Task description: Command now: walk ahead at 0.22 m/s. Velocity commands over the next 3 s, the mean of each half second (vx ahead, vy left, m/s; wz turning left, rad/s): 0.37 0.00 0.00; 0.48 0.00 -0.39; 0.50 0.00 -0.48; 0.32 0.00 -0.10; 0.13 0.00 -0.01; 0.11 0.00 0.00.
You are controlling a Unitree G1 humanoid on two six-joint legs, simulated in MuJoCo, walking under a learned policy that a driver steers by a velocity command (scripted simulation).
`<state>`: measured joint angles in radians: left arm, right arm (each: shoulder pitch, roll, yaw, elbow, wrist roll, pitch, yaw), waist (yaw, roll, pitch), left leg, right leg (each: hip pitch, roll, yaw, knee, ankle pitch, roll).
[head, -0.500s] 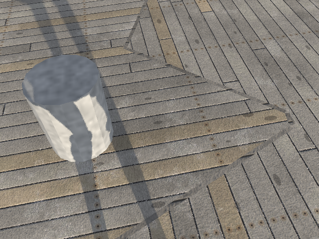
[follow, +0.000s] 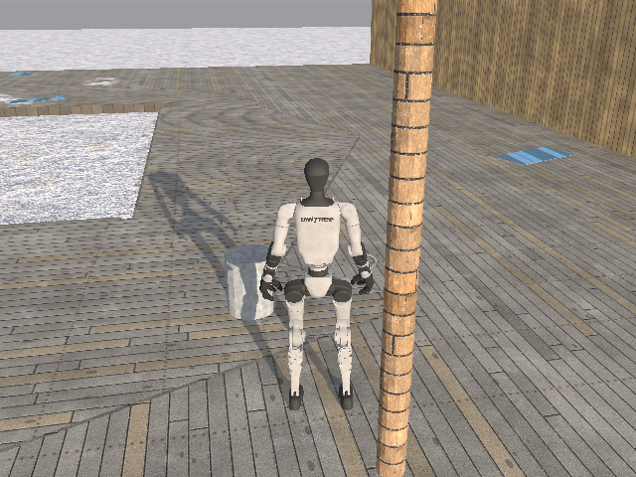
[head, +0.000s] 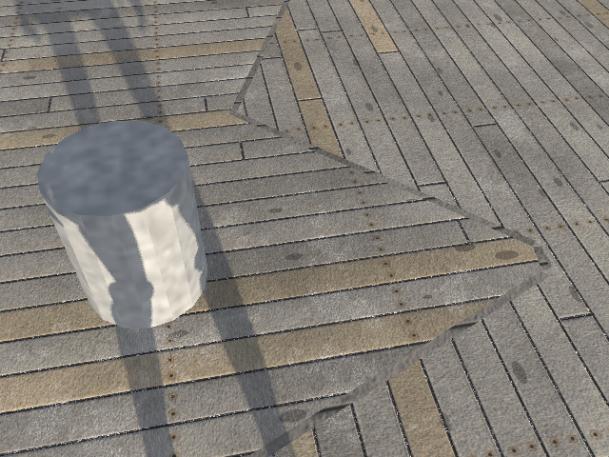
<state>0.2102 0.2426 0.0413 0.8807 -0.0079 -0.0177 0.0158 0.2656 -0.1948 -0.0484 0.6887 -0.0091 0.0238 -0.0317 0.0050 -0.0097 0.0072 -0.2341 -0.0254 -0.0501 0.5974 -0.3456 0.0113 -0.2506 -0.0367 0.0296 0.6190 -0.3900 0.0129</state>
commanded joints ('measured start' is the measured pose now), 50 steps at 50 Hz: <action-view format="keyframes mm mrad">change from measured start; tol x32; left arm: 1 -69 74 21 -71 -15 -46 -4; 26 308 35 -9 -57 -3 -63 -14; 50 -67 152 54 -268 -14 -24 -93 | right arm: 1 67 -189 -55 -34 15 -24 -9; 20 -294 -127 -21 -132 43 -118 79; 26 214 -370 -98 -7 -5 -104 44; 50 39 -307 -70 135 28 -73 6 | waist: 1 -35 199 110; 7 134 -282 136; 22 44 -103 95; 27 -141 283 -388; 50 24 99 -16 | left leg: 1 -45 238 -391 -360 -488 179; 9 -686 59 -44 543 -145 24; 22 -237 55 74 -48 270 46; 25 311 81 32 -42 226 133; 26 670 373 -455 -146 -34 293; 27 623 440 -730 -341 -227 312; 33 68 285 -133 -470 173 187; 46 303 314 215 -464 410 141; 50 380 311 267 -142 1051 101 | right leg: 1 -184 43 -72 113 -77 -58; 5 155 -42 80 -177 -83 -161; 7 301 -360 696 -471 -231 -342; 24 204 -167 29 -191 780 -119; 28 -514 12 114 705 -118 -50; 41 -408 -75 35 175 500 -21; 50 -235 62 -139 12 209 -143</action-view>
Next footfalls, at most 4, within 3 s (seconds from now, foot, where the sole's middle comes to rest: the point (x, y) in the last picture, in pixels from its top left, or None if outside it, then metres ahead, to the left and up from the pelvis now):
0.50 left None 0.35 0.14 -0.77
1.04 right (377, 415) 0.63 -0.14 -0.77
1.52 left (337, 294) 0.97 -0.06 -0.77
1.98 right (441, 273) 1.05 -0.35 -0.77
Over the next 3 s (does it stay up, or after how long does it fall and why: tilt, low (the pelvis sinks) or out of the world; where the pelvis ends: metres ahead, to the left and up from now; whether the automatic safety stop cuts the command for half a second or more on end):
stays up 1.12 -0.26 0.01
